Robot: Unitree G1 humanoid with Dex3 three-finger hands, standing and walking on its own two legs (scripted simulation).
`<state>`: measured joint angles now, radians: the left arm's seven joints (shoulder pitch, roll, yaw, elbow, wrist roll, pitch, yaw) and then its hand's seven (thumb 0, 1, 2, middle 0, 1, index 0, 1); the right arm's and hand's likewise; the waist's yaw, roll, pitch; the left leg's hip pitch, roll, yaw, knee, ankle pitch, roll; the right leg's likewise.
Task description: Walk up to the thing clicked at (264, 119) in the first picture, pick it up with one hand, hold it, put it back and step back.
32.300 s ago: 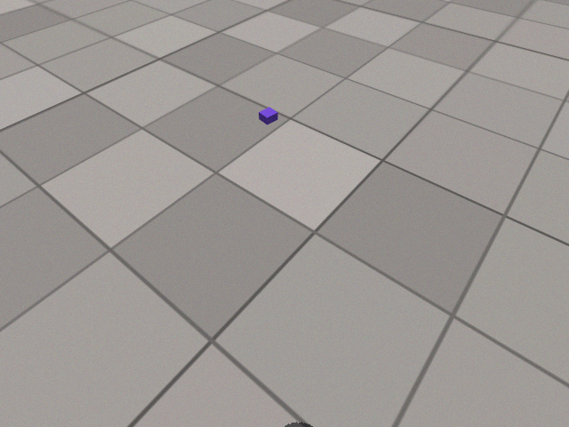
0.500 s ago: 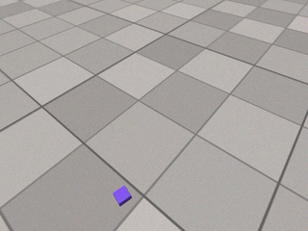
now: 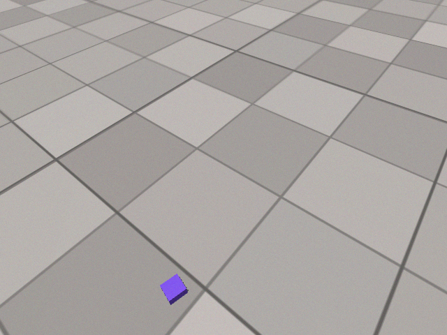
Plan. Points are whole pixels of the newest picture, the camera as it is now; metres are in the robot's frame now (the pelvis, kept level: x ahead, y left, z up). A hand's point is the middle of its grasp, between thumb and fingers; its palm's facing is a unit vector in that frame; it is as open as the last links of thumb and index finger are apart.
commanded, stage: stand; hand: left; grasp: from above
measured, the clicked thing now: (173, 289) +0.46 +0.25 -0.76
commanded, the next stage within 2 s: step back in 0.78 s
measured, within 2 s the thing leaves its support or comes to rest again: neither
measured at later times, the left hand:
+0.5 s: hand out of the picture +0.08 +0.24 -0.15, palm faces +0.00 -0.94 -0.35, open 7.4 cm
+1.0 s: hand out of the picture +0.09 +0.28 -0.16, palm faces -0.01 -0.92 -0.39, open 7.4 cm
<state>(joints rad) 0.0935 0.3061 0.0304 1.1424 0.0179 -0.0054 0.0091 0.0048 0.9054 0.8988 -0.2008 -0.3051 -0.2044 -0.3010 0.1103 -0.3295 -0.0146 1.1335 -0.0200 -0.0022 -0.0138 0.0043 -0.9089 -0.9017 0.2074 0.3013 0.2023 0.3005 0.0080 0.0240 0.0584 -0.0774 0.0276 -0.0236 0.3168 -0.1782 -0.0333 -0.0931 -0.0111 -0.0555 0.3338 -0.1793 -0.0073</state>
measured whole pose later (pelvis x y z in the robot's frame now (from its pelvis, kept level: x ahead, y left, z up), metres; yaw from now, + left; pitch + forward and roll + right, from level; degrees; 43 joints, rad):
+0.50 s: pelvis +0.01 +0.00 +0.00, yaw +0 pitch -3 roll +0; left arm 0.10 0.32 0.02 1.14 0.02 -0.01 0.00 0.01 0.91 0.90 -0.20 -0.30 -0.20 -0.30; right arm 0.12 -0.34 -0.01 1.14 -0.02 0.00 -0.01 0.00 -0.91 -0.90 0.21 0.30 0.20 0.30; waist 0.01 0.02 0.06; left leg -0.07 0.04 -0.02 0.31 -0.18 -0.04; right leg -0.10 0.00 -0.05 0.33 -0.18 -0.02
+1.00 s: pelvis -0.03 +0.02 -0.01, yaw -1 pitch -2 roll +1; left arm 0.06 0.36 0.07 0.99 0.02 0.03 0.01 0.01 0.90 0.90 -0.20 -0.31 -0.21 -0.30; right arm 0.09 -0.40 -0.05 1.00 0.01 0.05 0.00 0.00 -0.91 -0.90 0.21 0.30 0.20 0.30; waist 0.00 0.00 0.16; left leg -0.34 -0.04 -0.05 0.87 -0.46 0.02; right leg -0.26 -0.04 -0.02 0.52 -0.22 -0.01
